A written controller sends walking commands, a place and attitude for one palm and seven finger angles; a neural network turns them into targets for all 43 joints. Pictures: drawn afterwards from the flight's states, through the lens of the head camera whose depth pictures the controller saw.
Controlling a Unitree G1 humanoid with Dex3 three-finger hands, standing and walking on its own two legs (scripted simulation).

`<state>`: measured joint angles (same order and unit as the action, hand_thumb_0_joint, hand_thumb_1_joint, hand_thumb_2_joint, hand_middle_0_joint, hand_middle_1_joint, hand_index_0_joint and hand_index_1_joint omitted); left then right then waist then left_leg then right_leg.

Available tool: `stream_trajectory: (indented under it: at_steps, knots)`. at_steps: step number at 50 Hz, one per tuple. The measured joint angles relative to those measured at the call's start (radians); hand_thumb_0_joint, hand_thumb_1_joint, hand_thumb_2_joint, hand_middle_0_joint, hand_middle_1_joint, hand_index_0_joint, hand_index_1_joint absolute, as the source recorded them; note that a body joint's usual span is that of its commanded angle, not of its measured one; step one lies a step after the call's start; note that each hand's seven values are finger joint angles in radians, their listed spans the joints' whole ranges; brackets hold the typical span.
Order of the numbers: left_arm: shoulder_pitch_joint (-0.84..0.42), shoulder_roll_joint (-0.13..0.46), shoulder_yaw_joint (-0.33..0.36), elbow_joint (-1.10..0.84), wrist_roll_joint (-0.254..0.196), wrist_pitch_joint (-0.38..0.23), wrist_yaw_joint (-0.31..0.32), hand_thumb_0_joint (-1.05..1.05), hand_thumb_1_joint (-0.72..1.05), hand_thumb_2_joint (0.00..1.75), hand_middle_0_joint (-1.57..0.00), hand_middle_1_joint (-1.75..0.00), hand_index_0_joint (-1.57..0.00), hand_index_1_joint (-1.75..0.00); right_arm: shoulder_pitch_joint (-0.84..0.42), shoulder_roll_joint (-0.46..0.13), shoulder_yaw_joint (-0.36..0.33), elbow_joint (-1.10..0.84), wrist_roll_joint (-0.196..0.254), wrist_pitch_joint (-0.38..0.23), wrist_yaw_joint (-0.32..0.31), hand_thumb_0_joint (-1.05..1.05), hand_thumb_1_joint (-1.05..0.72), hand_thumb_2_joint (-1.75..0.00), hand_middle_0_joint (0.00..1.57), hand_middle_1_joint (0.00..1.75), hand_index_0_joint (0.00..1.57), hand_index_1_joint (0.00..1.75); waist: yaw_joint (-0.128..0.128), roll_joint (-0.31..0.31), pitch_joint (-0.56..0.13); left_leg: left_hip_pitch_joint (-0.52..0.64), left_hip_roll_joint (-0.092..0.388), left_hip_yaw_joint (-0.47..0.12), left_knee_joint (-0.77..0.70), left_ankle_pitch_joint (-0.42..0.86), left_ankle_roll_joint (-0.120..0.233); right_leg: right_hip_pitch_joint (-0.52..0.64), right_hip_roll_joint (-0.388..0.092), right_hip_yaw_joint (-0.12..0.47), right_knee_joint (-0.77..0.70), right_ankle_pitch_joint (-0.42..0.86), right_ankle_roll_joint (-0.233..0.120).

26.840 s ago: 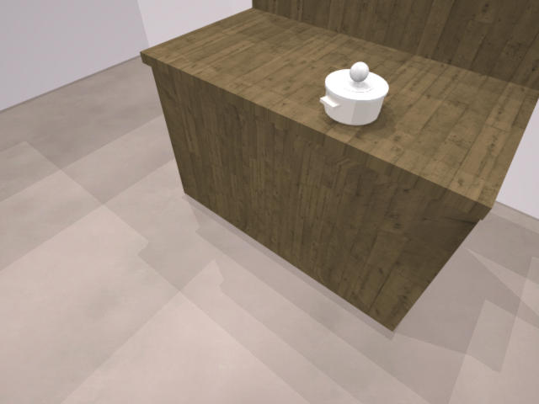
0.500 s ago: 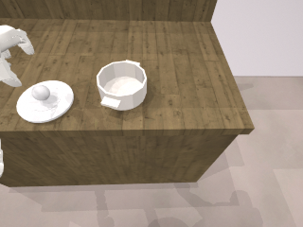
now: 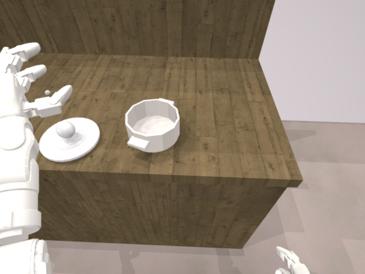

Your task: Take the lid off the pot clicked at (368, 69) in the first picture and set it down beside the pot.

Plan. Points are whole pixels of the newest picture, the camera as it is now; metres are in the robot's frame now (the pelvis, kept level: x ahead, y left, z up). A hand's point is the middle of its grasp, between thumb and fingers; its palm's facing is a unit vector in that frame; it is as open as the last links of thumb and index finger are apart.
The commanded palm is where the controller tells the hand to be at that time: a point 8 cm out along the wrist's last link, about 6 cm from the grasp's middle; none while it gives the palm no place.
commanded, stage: draw the hand back to the body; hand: left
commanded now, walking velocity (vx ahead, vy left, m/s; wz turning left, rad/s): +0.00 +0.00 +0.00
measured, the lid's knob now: (65, 129) +0.47 +0.36 +0.02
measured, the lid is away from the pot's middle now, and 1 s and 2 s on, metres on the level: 0.25 0.25 0.25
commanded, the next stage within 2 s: step back with the hand held close in 1.32 s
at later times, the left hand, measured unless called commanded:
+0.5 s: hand (37, 135) +0.28 +0.26 +0.21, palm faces +0.49 -0.85 -0.21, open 7.9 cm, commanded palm +0.23 +0.29 +0.21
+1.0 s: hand (13, 193) +0.19 +0.26 +0.19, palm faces +0.45 -0.85 -0.28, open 7.5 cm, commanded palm +0.13 +0.29 +0.20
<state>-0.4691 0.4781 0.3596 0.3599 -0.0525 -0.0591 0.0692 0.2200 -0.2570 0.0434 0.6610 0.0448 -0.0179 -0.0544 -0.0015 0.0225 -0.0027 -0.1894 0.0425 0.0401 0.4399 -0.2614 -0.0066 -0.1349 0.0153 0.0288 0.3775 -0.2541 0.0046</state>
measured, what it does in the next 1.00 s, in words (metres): stands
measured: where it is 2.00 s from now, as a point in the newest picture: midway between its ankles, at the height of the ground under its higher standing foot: outside the picture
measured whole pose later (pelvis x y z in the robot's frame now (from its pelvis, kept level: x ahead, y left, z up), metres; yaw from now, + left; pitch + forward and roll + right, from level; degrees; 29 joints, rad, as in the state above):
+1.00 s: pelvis -0.03 +0.00 +0.00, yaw +1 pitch -6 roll -1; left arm 0.26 0.34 0.34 -0.33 -0.10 -0.09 0.06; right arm 0.16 -0.21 0.03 0.68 0.00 -0.11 -0.07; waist 0.06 0.05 0.03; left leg -0.06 0.04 0.03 0.38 -0.20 -0.01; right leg -0.01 0.01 0.02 0.32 -0.21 0.00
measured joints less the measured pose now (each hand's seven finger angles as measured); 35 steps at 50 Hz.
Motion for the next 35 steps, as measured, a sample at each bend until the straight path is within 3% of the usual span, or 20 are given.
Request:
stream_trajectory:
  at_steps: [17, 35]
  knots:
    - [0.237, -0.066, 0.012, -0.226, -0.035, 0.008, 0.009, 0.01, 0.55, 0.82, -0.27, -0.49, -0.27, -0.49, -0.057, 0.002, -0.01, 0.024, -0.008, -0.028, -0.013, 0.01, -0.9, -0.9, 0.2, 0.3, 0.2, 0.3, 0.038, 0.028, 0.018, 0.068, 0.016, -0.019, -0.051, 0.033, -0.024, 0.056, 0.018, -0.019, -0.014, 0.008, -0.028]
    - [0.486, -0.124, 0.007, -0.464, -0.053, -0.016, 0.004, 0.01, 0.86, 0.89, -0.21, -0.32, -0.21, -0.31, -0.066, 0.029, -0.009, 0.028, -0.029, -0.064, -0.019, 0.01, -0.9, -0.9, 0.2, 0.3, 0.2, 0.3, 0.055, 0.03, 0.035, 0.114, 0.012, -0.015, -0.075, 0.057, -0.02, 0.105, 0.014, -0.016, -0.047, 0.037, -0.021]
